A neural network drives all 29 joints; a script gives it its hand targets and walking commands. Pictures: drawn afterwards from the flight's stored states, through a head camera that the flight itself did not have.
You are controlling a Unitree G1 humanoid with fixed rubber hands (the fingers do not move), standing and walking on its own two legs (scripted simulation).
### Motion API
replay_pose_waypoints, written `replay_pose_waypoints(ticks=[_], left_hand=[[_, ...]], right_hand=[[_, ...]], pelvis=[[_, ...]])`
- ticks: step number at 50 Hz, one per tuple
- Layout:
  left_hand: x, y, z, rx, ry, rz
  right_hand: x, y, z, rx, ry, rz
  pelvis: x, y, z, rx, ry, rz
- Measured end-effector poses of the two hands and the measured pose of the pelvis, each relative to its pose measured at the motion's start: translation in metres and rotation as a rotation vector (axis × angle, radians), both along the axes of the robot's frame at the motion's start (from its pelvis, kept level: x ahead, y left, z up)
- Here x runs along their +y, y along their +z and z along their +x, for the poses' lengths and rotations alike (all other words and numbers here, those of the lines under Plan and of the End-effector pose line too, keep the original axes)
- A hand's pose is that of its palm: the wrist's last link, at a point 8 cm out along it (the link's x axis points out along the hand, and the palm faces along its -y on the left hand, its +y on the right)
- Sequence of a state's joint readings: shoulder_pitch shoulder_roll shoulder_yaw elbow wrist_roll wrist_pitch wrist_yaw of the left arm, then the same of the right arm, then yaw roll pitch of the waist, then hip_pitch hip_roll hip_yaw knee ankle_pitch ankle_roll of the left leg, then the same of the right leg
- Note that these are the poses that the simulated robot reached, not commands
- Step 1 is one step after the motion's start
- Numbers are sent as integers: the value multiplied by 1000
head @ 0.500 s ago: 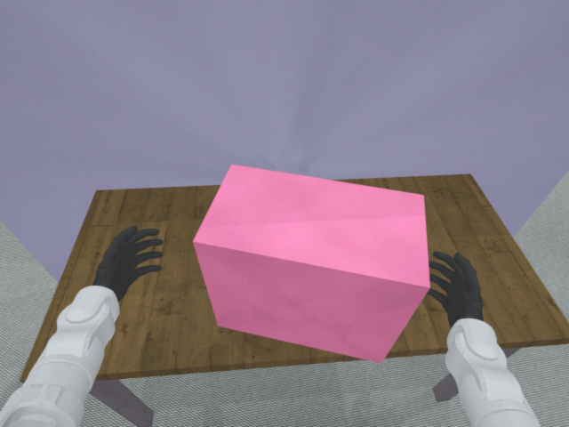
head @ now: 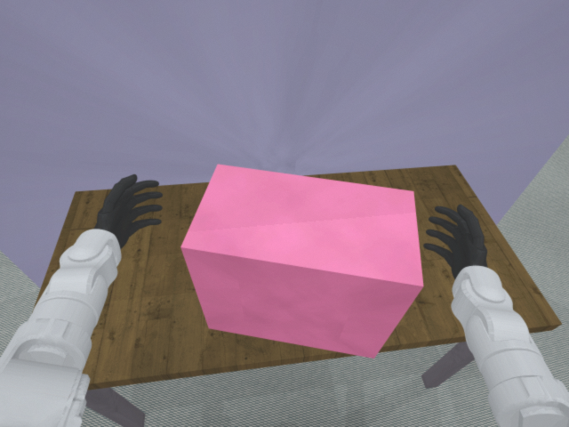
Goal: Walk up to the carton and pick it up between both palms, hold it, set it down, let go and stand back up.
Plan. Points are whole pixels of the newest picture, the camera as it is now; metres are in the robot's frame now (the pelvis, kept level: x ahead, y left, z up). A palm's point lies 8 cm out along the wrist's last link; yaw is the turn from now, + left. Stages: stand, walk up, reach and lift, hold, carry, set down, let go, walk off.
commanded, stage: reach and lift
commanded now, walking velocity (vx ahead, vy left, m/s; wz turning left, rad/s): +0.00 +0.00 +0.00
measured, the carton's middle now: (300, 267) +0.39 -0.03 -0.05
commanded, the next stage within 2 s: none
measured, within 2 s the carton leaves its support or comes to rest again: neither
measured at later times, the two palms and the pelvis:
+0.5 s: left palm (124, 187) +0.44 +0.23 +0.10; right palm (467, 222) +0.37 -0.27 +0.08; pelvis +0.00 +0.00 +0.00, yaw +1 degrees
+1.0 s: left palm (142, 234) +0.43 +0.23 +0.00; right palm (435, 261) +0.37 -0.25 -0.01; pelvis -0.02 -0.01 -0.04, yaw +1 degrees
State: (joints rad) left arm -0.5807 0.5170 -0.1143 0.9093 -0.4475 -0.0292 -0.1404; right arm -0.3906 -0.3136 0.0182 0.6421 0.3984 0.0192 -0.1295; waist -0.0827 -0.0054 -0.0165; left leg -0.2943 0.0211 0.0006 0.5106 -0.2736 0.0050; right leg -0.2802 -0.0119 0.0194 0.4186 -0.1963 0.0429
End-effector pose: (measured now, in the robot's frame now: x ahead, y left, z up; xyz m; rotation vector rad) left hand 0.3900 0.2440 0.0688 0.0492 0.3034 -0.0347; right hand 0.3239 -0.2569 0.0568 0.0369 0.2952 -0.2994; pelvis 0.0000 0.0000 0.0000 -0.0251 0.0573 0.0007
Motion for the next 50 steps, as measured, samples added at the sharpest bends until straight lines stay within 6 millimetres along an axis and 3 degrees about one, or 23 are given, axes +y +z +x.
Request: replay_pose_waypoints(ticks=[17, 29, 35, 50], left_hand=[[-7, 20, 37, 2, 2, 16], [-9, 27, 60, -12, 24, 30], [-7, 8, 61, 6, 36, 50], [-10, -73, 44, 44, 65, 66]], right_hand=[[-8, 22, 34, -15, 2, -17], [-9, 26, 56, -7, 2, -29], [-5, 9, 58, 13, 4, -38], [6, -68, 45, 63, 13, -32]], pelvis=[[0, -2, -2, 83, 5, -5], [-4, -6, -4, 154, 19, -11], [-5, -10, -5, 198, 24, -14], [-6, -37, -16, 358, 28, -31]])
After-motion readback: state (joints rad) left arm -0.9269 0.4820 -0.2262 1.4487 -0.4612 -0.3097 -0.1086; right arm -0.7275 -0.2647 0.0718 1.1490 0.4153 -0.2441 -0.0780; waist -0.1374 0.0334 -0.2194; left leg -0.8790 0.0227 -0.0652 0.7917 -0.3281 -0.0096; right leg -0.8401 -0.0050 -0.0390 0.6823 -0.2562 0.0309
